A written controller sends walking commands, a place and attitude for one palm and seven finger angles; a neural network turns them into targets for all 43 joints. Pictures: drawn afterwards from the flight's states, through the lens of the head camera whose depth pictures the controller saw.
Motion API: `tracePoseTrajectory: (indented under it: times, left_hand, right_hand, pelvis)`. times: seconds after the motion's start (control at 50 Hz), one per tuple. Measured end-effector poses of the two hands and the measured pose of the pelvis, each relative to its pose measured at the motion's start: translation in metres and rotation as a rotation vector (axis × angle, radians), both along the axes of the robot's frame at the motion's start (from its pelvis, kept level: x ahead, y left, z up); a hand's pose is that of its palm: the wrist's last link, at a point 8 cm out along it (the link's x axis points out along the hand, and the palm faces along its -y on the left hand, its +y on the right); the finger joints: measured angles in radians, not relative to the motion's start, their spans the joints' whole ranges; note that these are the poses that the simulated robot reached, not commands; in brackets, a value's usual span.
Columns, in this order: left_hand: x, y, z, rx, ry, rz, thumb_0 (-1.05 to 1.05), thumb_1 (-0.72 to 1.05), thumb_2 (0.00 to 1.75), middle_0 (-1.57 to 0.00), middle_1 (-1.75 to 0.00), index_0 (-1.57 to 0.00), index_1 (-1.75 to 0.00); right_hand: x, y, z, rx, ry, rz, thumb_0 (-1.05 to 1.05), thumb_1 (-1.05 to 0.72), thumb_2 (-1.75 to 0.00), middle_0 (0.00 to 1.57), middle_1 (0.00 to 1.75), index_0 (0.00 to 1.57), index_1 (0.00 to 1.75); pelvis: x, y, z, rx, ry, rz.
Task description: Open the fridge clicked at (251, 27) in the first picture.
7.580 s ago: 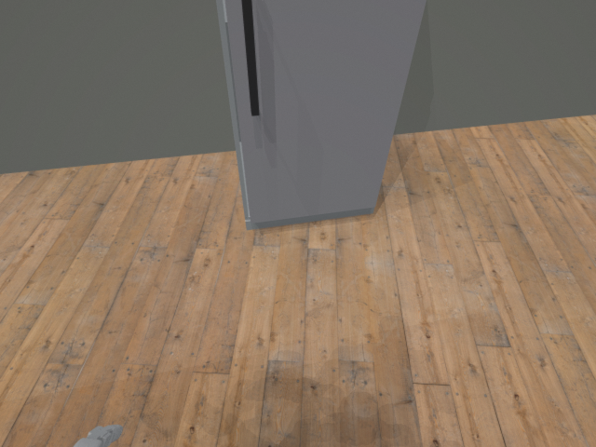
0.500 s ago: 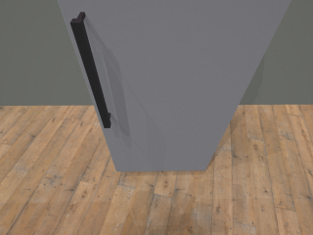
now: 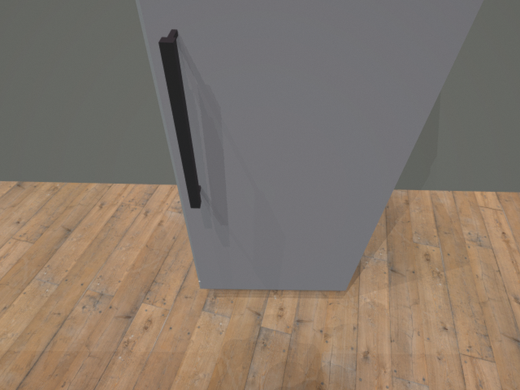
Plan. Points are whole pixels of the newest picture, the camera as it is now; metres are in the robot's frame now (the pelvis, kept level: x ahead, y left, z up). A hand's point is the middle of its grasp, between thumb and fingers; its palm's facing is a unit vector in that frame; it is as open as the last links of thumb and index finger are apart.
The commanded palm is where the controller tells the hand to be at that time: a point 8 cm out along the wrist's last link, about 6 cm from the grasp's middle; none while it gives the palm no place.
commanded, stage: look again from close up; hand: left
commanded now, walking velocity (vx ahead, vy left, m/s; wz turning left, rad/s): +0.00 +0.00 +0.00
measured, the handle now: (186, 134) +0.59 +0.20 +0.08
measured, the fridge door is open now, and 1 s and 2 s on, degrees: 0 0 0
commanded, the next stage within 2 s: shuffle to correct the standing spot in 1.44 s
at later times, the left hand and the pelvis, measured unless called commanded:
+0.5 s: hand out of the picture +0.01 +0.15 -0.18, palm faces +0.03 -0.99 -0.16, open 7.4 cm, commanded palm none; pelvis +0.01 -0.01 +0.00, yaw +0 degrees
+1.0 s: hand out of the picture +0.01 +0.14 -0.17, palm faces +0.03 -0.99 -0.16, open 7.4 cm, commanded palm none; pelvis +0.02 -0.01 +0.00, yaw -1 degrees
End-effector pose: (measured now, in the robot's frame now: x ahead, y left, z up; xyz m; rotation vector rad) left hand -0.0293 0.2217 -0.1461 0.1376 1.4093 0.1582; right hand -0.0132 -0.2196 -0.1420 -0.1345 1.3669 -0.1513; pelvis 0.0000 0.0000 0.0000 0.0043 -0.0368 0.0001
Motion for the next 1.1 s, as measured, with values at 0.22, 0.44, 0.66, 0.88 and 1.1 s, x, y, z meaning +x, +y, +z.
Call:
tracePoseTrajectory:
  times: [0.22, 0.44, 0.66, 0.88, 1.1]
  left_hand:
    - [-0.002, -0.018, -0.001, -0.03, 0.027, 0.011, 0.01, 0.91, 0.9, -0.19, -0.3, -0.19, -0.3]
    - [0.028, -0.028, -0.002, -0.04, -0.018, -0.007, 0.01, 0.92, 0.9, -0.2, -0.3, -0.19, -0.3]
    - [0.038, -0.023, 0.001, -0.023, -0.03, -0.004, 0.01, 0.91, 0.9, -0.19, -0.3, -0.19, -0.3]
    - [0.039, -0.026, 0.002, -0.025, -0.02, -0.002, 0.01, 0.91, 0.9, -0.19, -0.3, -0.19, -0.3]
    - [0.037, -0.031, 0.001, -0.035, -0.013, 0.003, 0.01, 0.91, 0.9, -0.19, -0.3, -0.19, -0.3]
  right_hand:
    - [-0.004, 0.0, 0.0, 0.013, 0.036, -0.008, 0.01, -0.91, -0.9, 0.19, 0.3, 0.2, 0.3]
    - [0.011, 0.004, 0.0, 0.027, 0.021, -0.013, 0.01, -0.91, -0.9, 0.19, 0.3, 0.2, 0.3]
    - [0.017, 0.002, -0.001, 0.026, 0.028, -0.014, 0.01, -0.91, -0.9, 0.19, 0.3, 0.2, 0.3]
    - [0.019, 0.001, 0.0, 0.029, 0.034, -0.015, 0.01, -0.91, -0.9, 0.19, 0.3, 0.2, 0.3]
    - [0.019, 0.001, -0.001, 0.03, 0.036, -0.018, 0.01, -0.91, -0.9, 0.19, 0.3, 0.2, 0.3]
  pelvis:
    - [0.004, -0.006, 0.001, 0.001, 0.01, 0.0]
    - [0.013, -0.011, 0.002, 0.0, 0.007, -0.004]
    - [0.018, -0.012, 0.003, -0.001, 0.006, -0.006]
    - [0.022, -0.014, 0.004, 0.0, 0.006, -0.008]
    - [0.023, -0.015, 0.004, 0.0, 0.003, -0.01]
